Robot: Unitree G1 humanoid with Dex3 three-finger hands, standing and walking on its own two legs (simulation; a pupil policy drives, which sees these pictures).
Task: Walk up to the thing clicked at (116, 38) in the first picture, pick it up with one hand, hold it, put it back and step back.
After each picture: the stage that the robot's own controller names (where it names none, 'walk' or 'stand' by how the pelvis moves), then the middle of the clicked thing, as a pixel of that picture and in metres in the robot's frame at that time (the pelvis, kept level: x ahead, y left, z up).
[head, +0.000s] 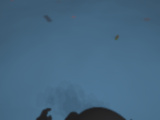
stand; (117, 37) +1.92 -0.65 -0.72
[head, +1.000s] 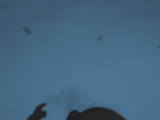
walk; (99, 38) +1.86 -0.12 -0.70
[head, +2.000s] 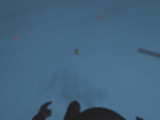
walk; (76, 51) +1.24 +0.33 -0.72
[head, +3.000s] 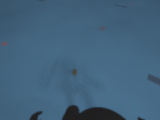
walk; (74, 72) +0.76 +0.24 -0.69
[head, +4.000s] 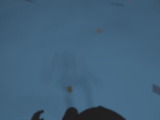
walk; (69, 89) +0.46 +0.24 -0.70
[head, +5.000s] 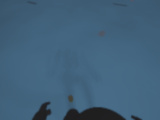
stand; (70, 98) +0.33 +0.22 -0.71
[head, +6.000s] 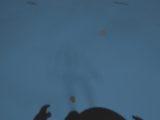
stand; (72, 99) +0.32 +0.21 -0.72
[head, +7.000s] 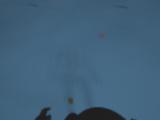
stand; (70, 101) +0.32 +0.23 -0.73
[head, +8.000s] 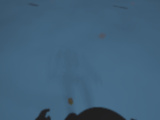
stand; (70, 101) +0.31 +0.22 -0.73
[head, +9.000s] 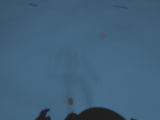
go down; (70, 101) +0.31 +0.22 -0.73
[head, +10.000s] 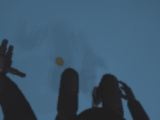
go down; (60, 62) +0.39 +0.26 -0.33
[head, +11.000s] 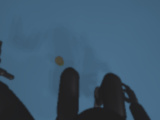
approach; (59, 61) +0.38 +0.27 -0.30
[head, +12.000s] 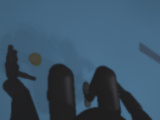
close in; (35, 60) +0.36 +0.30 -0.21
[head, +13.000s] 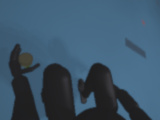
close; (26, 60) +0.36 +0.30 -0.21
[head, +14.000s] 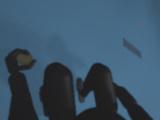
lift; (24, 59) +0.35 +0.30 -0.22
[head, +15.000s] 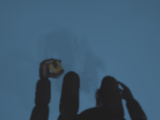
lift; (56, 69) +0.31 +0.24 -0.06
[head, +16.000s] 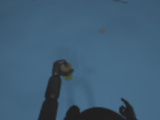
hold; (67, 71) +0.33 +0.17 +0.03
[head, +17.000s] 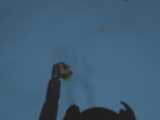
hold; (66, 73) +0.33 +0.18 +0.00
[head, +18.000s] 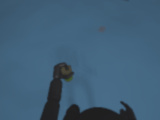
crouch; (67, 73) +0.33 +0.17 +0.00
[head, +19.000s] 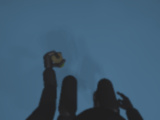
crouch; (58, 60) +0.39 +0.23 -0.10
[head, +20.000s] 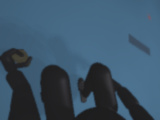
lower; (22, 59) +0.37 +0.31 -0.21
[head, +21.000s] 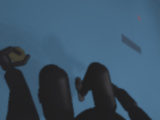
lower; (19, 57) +0.37 +0.31 -0.22
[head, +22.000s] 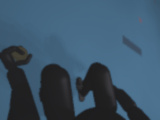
lower; (21, 56) +0.37 +0.31 -0.22
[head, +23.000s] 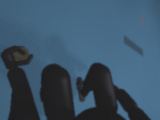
lower; (22, 56) +0.37 +0.31 -0.22
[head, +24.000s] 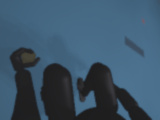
loosen; (28, 58) +0.36 +0.28 -0.22
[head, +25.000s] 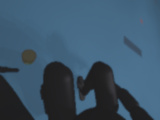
withdraw; (28, 57) +0.36 +0.28 -0.21
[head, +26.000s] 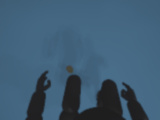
walk; (70, 69) +0.39 +0.22 -0.43
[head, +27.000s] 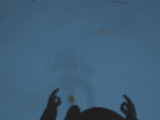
stand; (71, 99) +0.32 +0.19 -0.66
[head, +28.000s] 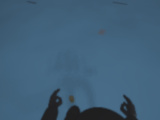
stand; (71, 99) +0.33 +0.20 -0.67
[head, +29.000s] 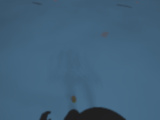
stand; (73, 99) +0.33 +0.19 -0.71
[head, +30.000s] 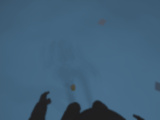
walk; (73, 87) +0.38 +0.15 -0.70
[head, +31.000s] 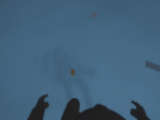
walk; (73, 72) +0.61 +0.23 -0.69
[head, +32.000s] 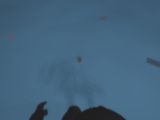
stand; (79, 59) +0.96 +0.21 -0.69
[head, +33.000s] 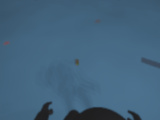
stand; (77, 62) +0.96 +0.24 -0.71
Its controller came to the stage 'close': yes
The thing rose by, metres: 0.71
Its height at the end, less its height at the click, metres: +0.00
